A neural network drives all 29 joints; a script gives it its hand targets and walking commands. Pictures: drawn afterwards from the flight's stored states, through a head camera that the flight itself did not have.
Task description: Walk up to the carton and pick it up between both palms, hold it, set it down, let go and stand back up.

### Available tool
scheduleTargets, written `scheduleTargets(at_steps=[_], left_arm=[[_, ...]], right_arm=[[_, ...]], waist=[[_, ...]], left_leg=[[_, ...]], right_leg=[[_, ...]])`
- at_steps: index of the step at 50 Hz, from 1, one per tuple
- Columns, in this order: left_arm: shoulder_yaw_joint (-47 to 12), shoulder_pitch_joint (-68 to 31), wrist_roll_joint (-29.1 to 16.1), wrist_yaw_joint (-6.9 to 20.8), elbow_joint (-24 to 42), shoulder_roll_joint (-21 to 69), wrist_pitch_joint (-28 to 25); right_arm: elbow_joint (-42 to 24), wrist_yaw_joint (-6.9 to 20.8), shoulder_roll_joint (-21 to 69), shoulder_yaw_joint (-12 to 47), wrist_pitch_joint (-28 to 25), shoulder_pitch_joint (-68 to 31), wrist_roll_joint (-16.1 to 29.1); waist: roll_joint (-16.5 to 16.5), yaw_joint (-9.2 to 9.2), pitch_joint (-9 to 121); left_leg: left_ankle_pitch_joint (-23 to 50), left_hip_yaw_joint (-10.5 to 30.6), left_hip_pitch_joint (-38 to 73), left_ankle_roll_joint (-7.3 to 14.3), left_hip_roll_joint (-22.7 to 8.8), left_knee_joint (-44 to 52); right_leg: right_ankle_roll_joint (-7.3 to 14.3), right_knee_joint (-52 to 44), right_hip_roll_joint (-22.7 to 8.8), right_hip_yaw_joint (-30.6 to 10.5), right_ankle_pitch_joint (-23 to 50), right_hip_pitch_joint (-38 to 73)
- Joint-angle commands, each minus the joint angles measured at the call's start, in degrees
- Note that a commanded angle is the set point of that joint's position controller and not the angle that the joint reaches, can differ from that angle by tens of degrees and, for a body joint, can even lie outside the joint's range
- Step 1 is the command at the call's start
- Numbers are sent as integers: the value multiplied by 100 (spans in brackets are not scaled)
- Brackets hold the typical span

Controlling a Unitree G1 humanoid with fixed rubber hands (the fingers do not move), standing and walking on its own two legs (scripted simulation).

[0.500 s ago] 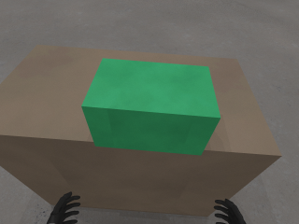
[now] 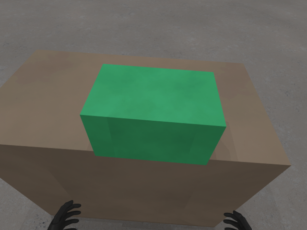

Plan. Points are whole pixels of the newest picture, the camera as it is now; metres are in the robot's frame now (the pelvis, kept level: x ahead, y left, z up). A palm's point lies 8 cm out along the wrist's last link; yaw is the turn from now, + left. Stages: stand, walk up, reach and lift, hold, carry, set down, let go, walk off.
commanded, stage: stand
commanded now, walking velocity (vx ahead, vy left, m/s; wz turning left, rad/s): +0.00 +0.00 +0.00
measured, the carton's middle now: (154, 114) +0.42 +0.02 +0.09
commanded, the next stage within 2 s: none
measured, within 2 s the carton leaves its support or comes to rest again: neither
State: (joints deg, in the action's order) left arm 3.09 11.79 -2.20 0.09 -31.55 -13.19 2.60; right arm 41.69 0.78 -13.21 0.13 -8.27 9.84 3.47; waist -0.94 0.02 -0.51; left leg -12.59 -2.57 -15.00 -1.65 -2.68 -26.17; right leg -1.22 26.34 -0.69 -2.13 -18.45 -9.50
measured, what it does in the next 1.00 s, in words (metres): stands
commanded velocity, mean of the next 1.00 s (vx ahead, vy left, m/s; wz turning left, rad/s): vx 0.00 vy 0.00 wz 0.00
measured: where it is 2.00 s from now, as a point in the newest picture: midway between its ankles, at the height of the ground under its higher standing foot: outside the picture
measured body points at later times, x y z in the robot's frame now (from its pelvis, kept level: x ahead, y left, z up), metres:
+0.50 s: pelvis -0.01 +0.01 -0.01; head -0.04 +0.01 +0.44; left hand +0.13 +0.28 -0.10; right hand +0.10 -0.25 -0.11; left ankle +0.01 +0.14 -0.74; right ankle -0.05 -0.13 -0.74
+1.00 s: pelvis -0.03 +0.01 -0.01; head -0.06 +0.02 +0.44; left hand +0.10 +0.28 -0.11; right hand +0.08 -0.25 -0.11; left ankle +0.01 +0.14 -0.74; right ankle -0.05 -0.13 -0.74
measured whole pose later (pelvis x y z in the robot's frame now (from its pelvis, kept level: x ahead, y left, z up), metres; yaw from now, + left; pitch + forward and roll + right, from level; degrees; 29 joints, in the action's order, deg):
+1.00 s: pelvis -0.03 +0.01 -0.01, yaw +0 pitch -3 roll +0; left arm 3.1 12.8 -1.2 0.8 -45.5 -16.3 0.1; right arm 41.7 -0.4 -15.3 0.1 -3.0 17.5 3.4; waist -0.7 0.0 2.8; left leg -14.4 -2.6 -15.0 -1.1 -2.7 -32.2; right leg -1.2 31.3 -0.7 -2.3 -19.6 -9.0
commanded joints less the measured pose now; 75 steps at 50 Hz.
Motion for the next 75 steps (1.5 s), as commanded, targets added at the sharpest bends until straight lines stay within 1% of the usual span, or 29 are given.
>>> scheduleTargets(at_steps=[1,5,6,9,10,11,21,22,24,26,27,30,31,32,33,34,37,42,44,46,47,48,60,61,63,65,67,70,75], left_arm=[[402,210,553,18,129,-1327,-579],[410,287,529,27,-101,-1456,-595],[408,329,512,24,-159,-1468,-593],[430,324,504,7,-221,-1525,-595],[424,297,485,10,-223,-1521,-601],[391,354,471,14,-270,-1473,-599],[392,247,479,19,-523,-1604,-584],[385,276,472,27,-549,-1624,-590],[354,244,466,24,-579,-1576,-593],[351,250,460,33,-637,-1581,-586],[353,268,453,31,-669,-1596,-584],[352,189,456,40,-724,-1610,-574],[348,207,461,39,-752,-1626,-576],[352,216,448,41,-759,-1631,-589],[352,160,457,44,-796,-1650,-576],[341,223,452,42,-806,-1619,-586],[328,143,449,47,-869,-1645,-576],[309,157,421,56,-962,-1615,-570],[312,193,416,41,-1014,-1639,-578],[321,169,420,32,-1062,-1679,-571],[316,148,416,38,-1075,-1657,-566],[314,141,415,34,-1081,-1660,-574],[292,72,383,29,-1269,-1671,-567],[284,54,378,33,-1273,-1672,-571],[279,48,380,22,-1306,-1655,-569],[262,40,368,35,-1314,-1609,-568],[278,16,371,30,-1374,-1672,-576],[259,7,350,27,-1395,-1644,-562],[244,-27,341,19,-1469,-1635,-560]], right_arm=[[-335,-81,-1426,-631,286,139,-644],[-347,-64,-1473,-621,335,270,-632],[-339,-67,-1506,-631,338,345,-625],[-331,-92,-1583,-659,366,414,-615],[-321,-89,-1630,-676,368,417,-606],[-368,-100,-1641,-682,368,362,-625],[-379,-118,-1628,-631,403,472,-592],[-373,-117,-1613,-617,407,559,-575],[-375,-127,-1690,-634,412,498,-569],[-355,-134,-1706,-634,407,582,-573],[-359,-129,-1690,-634,408,553,-577],[-350,-143,-1647,-607,397,591,-571],[-353,-137,-1629,-596,398,563,-573],[-356,-143,-1669,-599,406,533,-564],[-341,-139,-1638,-594,412,559,-570],[-336,-144,-1652,-594,412,556,-571],[-329,-156,-1673,-595,406,563,-560],[-320,-163,-1692,-585,411,554,-541],[-291,-161,-1664,-573,413,621,-522],[-266,-172,-1678,-571,410,596,-535],[-270,-181,-1675,-566,415,594,-536],[-282,-175,-1692,-572,414,543,-534],[-196,-195,-1711,-542,418,575,-506],[-176,-196,-1692,-524,422,586,-499],[-160,-192,-1666,-508,433,569,-497],[-131,-198,-1735,-528,421,553,-491],[-94,-195,-1694,-522,437,591,-497],[-91,-189,-1705,-508,432,541,-496],[-2,-198,-1716,-497,437,512,-485]], waist=[[170,-41,726],[200,-39,393],[309,-26,477],[368,6,555],[317,-4,565],[419,-27,564],[438,6,105],[353,39,76],[491,17,3],[417,38,-82],[527,5,-61],[466,39,-173],[562,23,-120],[496,-1,-171],[517,54,-146],[588,4,-240],[491,28,-300],[658,21,-298],[490,34,-233],[494,36,-322],[600,27,-330],[525,18,-333],[598,39,-294],[487,13,-274],[468,31,-296],[575,4,-273],[442,27,-285],[521,26,-281],[471,37,-389]], left_leg=[[1246,236,493,265,-299,-124],[1730,329,476,372,-380,-132],[1835,331,566,392,-400,-166],[1965,327,612,392,-400,-198],[1945,355,620,407,-411,-190],[1858,352,608,420,-390,-180],[1194,447,386,464,-415,-5],[1208,462,409,462,-411,6],[1095,460,388,447,-400,30],[1044,486,336,454,-408,55],[1090,499,361,474,-427,43],[935,516,290,458,-417,98],[899,507,327,465,-422,103],[839,541,240,487,-443,130],[764,515,298,460,-407,142],[790,536,234,480,-440,160],[711,544,221,465,-431,177],[765,540,209,464,-434,184],[840,574,333,467,-474,168],[785,575,276,487,-471,178],[827,559,274,489,-471,195],[814,566,271,487,-471,192],[863,572,354,462,-507,235],[860,586,326,459,-511,253],[891,597,370,454,-522,265],[821,589,321,463,-512,269],[893,596,369,424,-526,292],[818,599,349,435,-518,279],[836,600,339,426,-535,335]], right_leg=[[141,-400,-407,-60,1518,88],[153,-308,-370,-69,1661,-18],[164,-285,-363,-78,1656,24],[182,-240,-366,-73,1776,126],[189,-224,-366,-73,1745,131],[196,-233,-371,-104,1658,140],[255,-329,-375,-160,1126,-79],[258,-331,-372,-167,1110,-109],[261,-383,-361,-181,994,-172],[258,-369,-360,-179,946,-185],[280,-380,-374,-212,913,-197],[293,-382,-376,-224,877,-245],[297,-396,-380,-252,837,-219],[302,-402,-391,-254,796,-211],[292,-413,-388,-255,759,-233],[304,-428,-391,-271,729,-252],[308,-460,-403,-279,729,-271],[312,-441,-425,-312,825,-251],[310,-460,-426,-304,812,-278],[316,-479,-450,-327,811,-309],[328,-476,-460,-353,869,-304],[331,-479,-471,-340,859,-295],[334,-530,-520,-375,977,-296],[315,-501,-521,-351,953,-248],[320,-512,-507,-335,931,-294],[315,-521,-539,-354,902,-237],[321,-541,-539,-345,952,-298],[315,-548,-554,-343,928,-240],[323,-605,-576,-368,1003,-312]])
